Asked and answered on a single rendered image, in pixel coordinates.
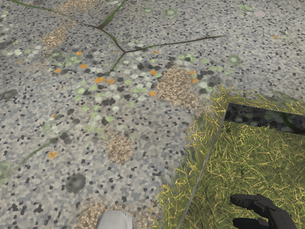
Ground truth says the left robot thigh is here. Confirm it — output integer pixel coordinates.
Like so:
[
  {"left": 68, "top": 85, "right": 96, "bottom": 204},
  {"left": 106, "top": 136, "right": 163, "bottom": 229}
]
[{"left": 95, "top": 210, "right": 132, "bottom": 229}]

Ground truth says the robot right hand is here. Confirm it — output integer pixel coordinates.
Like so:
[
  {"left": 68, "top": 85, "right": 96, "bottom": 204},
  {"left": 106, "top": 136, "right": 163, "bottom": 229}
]
[{"left": 230, "top": 194, "right": 297, "bottom": 229}]

